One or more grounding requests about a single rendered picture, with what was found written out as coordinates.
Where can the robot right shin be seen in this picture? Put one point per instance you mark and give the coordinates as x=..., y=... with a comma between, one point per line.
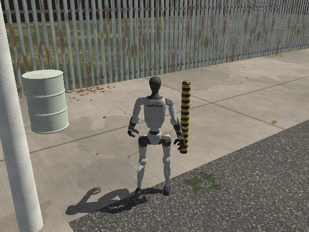
x=167, y=173

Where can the robot left forearm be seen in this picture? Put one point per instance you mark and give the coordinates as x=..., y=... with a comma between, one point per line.
x=131, y=125

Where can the left robot hand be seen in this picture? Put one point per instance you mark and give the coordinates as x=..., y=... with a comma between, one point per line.
x=130, y=133

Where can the robot right forearm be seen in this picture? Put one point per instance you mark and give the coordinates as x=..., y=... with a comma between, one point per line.
x=178, y=130

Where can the left robot thigh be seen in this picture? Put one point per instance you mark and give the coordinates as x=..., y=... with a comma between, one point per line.
x=143, y=143

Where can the right robot upper arm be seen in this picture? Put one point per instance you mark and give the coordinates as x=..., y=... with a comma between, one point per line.
x=172, y=110

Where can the left robot upper arm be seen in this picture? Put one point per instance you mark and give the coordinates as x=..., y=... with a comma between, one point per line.
x=137, y=108

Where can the right robot hand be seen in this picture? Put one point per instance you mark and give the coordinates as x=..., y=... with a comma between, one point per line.
x=181, y=142

